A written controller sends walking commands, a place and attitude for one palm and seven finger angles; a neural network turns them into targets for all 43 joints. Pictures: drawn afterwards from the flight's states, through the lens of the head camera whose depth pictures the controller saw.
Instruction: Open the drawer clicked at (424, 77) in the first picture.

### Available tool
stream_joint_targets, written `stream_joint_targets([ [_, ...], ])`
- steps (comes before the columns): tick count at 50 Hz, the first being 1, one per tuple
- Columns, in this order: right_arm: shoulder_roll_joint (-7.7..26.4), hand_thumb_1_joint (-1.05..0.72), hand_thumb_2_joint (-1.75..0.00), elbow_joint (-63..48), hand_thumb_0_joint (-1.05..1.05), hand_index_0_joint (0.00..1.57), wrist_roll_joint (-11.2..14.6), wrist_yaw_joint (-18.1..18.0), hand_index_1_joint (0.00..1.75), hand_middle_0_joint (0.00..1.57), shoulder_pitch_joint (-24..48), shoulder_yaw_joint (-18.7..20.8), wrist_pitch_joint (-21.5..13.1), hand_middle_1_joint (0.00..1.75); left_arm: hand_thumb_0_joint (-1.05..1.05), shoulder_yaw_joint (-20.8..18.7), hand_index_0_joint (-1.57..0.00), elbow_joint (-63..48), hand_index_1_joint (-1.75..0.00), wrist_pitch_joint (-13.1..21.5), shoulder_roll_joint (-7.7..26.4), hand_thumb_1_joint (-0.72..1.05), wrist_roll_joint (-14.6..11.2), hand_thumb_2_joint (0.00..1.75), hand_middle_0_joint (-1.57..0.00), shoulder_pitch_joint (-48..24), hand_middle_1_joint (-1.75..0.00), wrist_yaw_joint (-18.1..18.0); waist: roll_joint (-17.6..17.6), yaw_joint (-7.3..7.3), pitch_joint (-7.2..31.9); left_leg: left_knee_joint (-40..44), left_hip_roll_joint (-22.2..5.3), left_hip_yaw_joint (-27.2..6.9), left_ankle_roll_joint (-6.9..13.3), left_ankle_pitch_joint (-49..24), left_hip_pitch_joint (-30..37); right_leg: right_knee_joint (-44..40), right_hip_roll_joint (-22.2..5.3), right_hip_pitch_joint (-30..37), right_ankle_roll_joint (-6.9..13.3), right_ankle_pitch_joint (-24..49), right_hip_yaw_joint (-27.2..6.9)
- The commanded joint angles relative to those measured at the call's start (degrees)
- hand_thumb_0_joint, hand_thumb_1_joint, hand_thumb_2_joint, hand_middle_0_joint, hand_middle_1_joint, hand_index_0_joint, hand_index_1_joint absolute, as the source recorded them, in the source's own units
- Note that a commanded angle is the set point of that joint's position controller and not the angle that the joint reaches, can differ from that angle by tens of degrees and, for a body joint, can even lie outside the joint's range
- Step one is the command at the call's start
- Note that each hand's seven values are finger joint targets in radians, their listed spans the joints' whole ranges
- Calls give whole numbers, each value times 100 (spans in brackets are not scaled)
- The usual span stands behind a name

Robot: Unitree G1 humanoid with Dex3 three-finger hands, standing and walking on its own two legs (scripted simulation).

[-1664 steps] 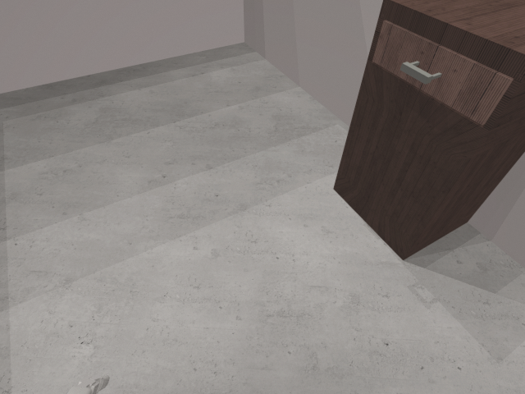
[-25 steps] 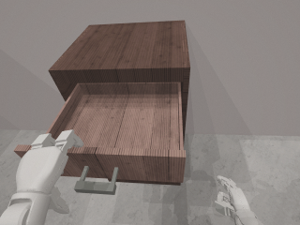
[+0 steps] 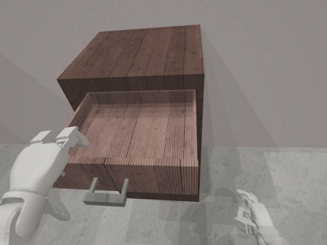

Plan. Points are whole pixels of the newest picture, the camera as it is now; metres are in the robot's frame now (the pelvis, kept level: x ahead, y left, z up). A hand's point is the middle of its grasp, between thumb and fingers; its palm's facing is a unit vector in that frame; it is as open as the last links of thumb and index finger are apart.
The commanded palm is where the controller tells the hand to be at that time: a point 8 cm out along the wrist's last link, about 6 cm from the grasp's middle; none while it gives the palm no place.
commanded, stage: draw the hand back to the body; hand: left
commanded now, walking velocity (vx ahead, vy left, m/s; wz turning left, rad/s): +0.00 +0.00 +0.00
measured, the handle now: (107, 190) +0.24 +0.19 +0.02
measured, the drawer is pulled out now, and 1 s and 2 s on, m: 0.30 0.30 0.30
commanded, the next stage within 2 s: step back with the hand held close in 1.64 s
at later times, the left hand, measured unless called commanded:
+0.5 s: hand (53, 183) +0.18 +0.24 +0.15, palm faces +0.10 -0.11 -0.99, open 13.9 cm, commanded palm +0.15 +0.25 +0.21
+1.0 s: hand (57, 157) +0.21 +0.22 +0.20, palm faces +0.38 -0.85 -0.36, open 12.5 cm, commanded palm +0.15 +0.27 +0.21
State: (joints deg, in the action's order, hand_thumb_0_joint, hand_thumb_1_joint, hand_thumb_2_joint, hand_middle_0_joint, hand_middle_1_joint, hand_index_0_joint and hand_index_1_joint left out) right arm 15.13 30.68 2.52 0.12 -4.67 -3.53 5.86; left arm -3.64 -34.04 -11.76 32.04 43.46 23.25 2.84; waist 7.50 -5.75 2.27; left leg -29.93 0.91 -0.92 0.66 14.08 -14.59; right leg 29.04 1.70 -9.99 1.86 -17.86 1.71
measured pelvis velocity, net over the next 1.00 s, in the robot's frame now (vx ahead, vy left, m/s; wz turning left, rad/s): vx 0.02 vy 0.01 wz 0.01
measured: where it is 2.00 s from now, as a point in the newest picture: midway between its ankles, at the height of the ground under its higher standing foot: outside the picture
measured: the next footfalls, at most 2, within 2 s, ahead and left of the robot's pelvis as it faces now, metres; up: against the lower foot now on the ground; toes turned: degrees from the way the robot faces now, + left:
none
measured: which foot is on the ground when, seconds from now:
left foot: down 0.00-1.00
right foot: down 0.00-1.00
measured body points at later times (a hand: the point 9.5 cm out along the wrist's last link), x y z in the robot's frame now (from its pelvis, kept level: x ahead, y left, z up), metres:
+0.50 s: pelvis +0.00 +0.00 +0.00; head -0.01 -0.04 +0.45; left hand +0.17 +0.25 +0.20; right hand +0.23 -0.20 -0.08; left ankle +0.02 +0.11 -0.74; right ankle -0.02 -0.10 -0.74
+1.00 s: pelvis +0.02 +0.01 +0.00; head +0.00 -0.01 +0.45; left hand +0.18 +0.26 +0.22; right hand +0.21 -0.20 -0.08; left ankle +0.02 +0.11 -0.74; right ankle -0.02 -0.10 -0.74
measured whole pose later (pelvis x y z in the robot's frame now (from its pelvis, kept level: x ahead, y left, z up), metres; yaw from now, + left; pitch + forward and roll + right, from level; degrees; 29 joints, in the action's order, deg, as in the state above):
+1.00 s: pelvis +0.02 +0.01 +0.00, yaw +0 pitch -3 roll +0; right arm 11.4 35.6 0.7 -3.6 -11.5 -3.1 -8.0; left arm -15.6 -36.6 6.0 19.9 -3.3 28.8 -7.4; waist 2.2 -2.5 0.1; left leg -29.3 1.3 -1.3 1.0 15.7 -10.8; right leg 26.3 1.4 -5.1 1.5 -18.5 2.0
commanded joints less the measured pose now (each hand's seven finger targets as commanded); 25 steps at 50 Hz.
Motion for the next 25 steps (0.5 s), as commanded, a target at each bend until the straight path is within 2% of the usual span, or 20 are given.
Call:
stream_joint_targets([
  [1, 452, -90, -90, -1128, 0, 20, 37, -63, 30, 20, 1268, 167, -428, 30, 0, -1141, -30, -1229, -120, 221, 1430, -50, 110, 30, -30, -821, -120, -242, -478, -44, 755, 215, -107, 93, 60, -835, 630, -644, -216, -169, -156, 1119, -189],
  [2, 398, -90, -90, -1107, 0, 20, -47, -66, 30, 20, 1123, 142, -415, 30, 0, -966, -30, -1159, -120, 309, 1282, -50, 171, 30, -30, -843, -120, -242, -417, -90, 880, 197, -29, 92, 78, -890, 629, -625, -230, -139, -144, 1050, -116],
  [4, 408, -90, -90, -1087, 0, 20, -55, -66, 30, 20, 1027, 200, -432, 30, 0, -1050, -30, -1109, -120, 440, 1209, -50, 69, 30, -30, -421, -120, -308, -422, -85, 685, 189, -44, 80, 66, -949, 618, -664, -201, -226, -150, 1152, -65],
  [5, 425, -90, -90, -1090, 0, 20, -34, -60, 30, 20, 1007, 197, -433, 30, 0, -1240, -30, -1129, -120, 471, 1374, -50, 83, 30, -30, -404, -120, -354, -480, -99, 652, 159, -68, 98, 47, -962, 616, -670, -237, -262, -159, 1202, -117],
  [6, 453, -90, -90, -1077, 0, 20, 13, -54, 30, 20, 1179, 198, -493, 30, 0, -1463, -30, -1193, -120, 468, 1508, -50, 21, 30, -30, -405, -120, -399, -192, -95, 707, 127, -93, 82, 22, -911, 634, -678, -200, -227, -116, 1196, -205],
  [9, 436, -90, -90, -1024, 0, 20, -36, -23, 30, 20, 964, 240, -429, 30, 0, -1209, -30, -894, -120, 502, 1186, -50, -72, 30, -30, -249, -120, -424, -472, -25, 356, 141, -42, 103, 44, -831, 443, -707, -188, -409, -165, 1098, -82],
  [10, 454, -90, -90, -1043, 0, 20, -7, -12, 30, 20, 987, 255, -431, 30, 0, -1355, -30, -943, -120, 486, 1315, -50, -43, 30, -30, -261, -120, -452, -438, -51, 389, 138, -75, 105, 23, -802, 487, -707, -215, -448, -165, 1011, -128],
  [11, 463, -90, -90, -1063, 0, 20, 33, -12, 30, 20, 1155, 243, -504, 30, 0, -1462, -30, -996, -120, 458, 1351, -50, -159, 30, -30, -236, -120, -465, -378, -44, 385, 125, -83, 73, 17, -754, 465, -690, -192, -387, -135, 1079, -187],
  [12, 463, -90, -90, -1028, 0, 20, -29, -15, 30, 20, 979, 242, -456, 30, 0, -1383, -30, -840, -120, 457, 1337, -50, -104, 30, -30, -144, -120, -433, -386, -74, 459, 112, -37, 102, 44, -788, 413, -663, -205, -359, -151, 1067, -121],
  [13, 456, -90, -90, -1072, 0, 20, 4, -11, 30, 20, 974, 246, -452, 30, 0, -1297, -30, -893, -120, 441, 1246, -50, -121, 30, -30, -125, -120, -429, -544, -27, 463, 124, -59, 102, 35, -772, 438, -657, -248, -379, -183, 1077, -120],
  [14, 489, -90, -90, -1039, 0, 20, -11, -38, 30, 20, 953, 274, -418, 30, 0, -1243, -30, -712, -120, 431, 1227, -50, -166, 30, -30, -105, -120, -391, -615, -4, 324, 121, -35, 102, 59, -702, 365, -693, -197, -464, -202, 1001, -102],
  [16, 512, -90, -90, -1078, 0, 20, 42, -61, 30, 20, 1152, 262, -510, 30, 0, -1463, -30, -958, -120, 450, 1445, -50, -196, 30, -30, -299, -120, -399, -498, 14, 446, 89, -77, 74, 41, -664, 451, -671, -218, -429, -176, 1011, -213],
  [17, 489, -90, -90, -1093, 0, 20, -26, -69, 30, 20, 996, 237, -480, 30, 0, -1275, -30, -953, -120, 500, 1342, -50, -149, 30, -30, -261, -120, -353, -479, -33, 570, 83, -20, 76, 75, -704, 448, -651, -242, -400, -181, 978, -117],
  [19, 500, -90, -90, -1087, 0, 20, -25, -102, 30, 20, 944, 273, -466, 30, 0, -1212, -30, -893, -120, 560, 1283, -50, -177, 30, -30, -89, -120, -327, -563, 10, 439, 102, -22, 69, 85, -698, 436, -672, -225, -475, -206, 985, -77],
  [20, 518, -90, -90, -1137, 0, 20, -14, -105, 30, 20, 943, 260, -475, 30, 0, -1311, -30, -1168, -120, 617, 1433, -50, -118, 30, -30, -255, -120, -354, -513, -4, 615, 94, -60, 59, 64, -727, 537, -650, -279, -462, -204, 978, -91],
  [21, 518, -90, -90, -1164, 0, 20, 21, -117, 30, 20, 1115, 247, -557, 30, 0, -1487, -30, -1327, -120, 632, 1543, -50, -170, 30, -30, -208, -120, -404, -216, -14, 673, 64, -98, 38, 44, -721, 572, -636, -237, -422, -146, 986, -164],
  [22, 469, -90, -90, -1159, 0, 20, -60, -126, 30, 20, 928, 225, -531, 30, 0, -1302, -30, -1302, -120, 695, 1392, -50, -129, 30, -30, -99, -120, -391, -263, -55, 726, 42, -43, 50, 78, -772, 548, -607, -255, -436, -155, 973, -55],
  [23, 480, -90, -90, -1127, 0, 20, -39, -120, 30, 20, 850, 253, -521, 30, 0, -1431, -30, -1249, -120, 720, 1468, -50, -101, 30, -30, 43, -120, -438, -487, -15, 621, 40, -94, 48, 54, -835, 552, -616, -271, -476, -162, 1061, -64],
  [24, 501, -90, -90, -1110, 0, 20, -62, -113, 30, 20, 856, 276, -476, 30, 0, -1410, -30, -1170, -120, 743, 1395, -50, -134, 30, -30, 179, -120, -441, -423, -37, 547, 47, -64, 40, 62, -861, 490, -621, -216, -488, -158, 1094, -20],
  [25, 511, -90, -90, -1169, 0, 20, -40, -98, 30, 20, 862, 267, -476, 30, 0, -1513, -30, -1350, -120, 755, 1493, -50, -101, 30, -30, 139, -120, -495, -461, -52, 618, 29, -102, 45, 43, -874, 531, -590, -257, -507, -166, 1109, -32],
])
